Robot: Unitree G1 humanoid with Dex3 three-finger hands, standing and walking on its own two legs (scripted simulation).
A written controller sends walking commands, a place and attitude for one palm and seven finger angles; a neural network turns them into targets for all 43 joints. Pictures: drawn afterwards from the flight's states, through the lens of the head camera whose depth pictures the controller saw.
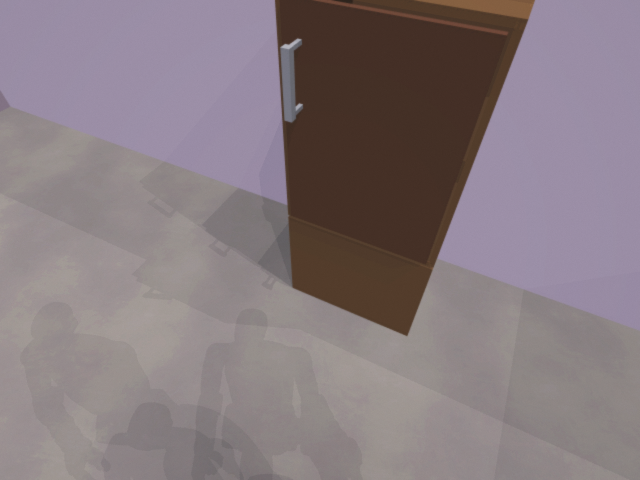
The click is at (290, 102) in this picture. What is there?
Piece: cupboard door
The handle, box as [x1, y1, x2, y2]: [280, 39, 302, 122]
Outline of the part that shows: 301,39 296,39 290,44 284,44 280,47 284,120 291,122 295,118 295,115 302,108 302,104 299,103 296,106 294,101 293,50 301,44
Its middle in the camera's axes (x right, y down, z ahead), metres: -0.06 -0.33 +0.82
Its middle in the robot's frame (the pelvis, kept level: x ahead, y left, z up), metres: +0.85 +0.10 +0.09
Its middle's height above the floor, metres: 0.87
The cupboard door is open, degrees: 0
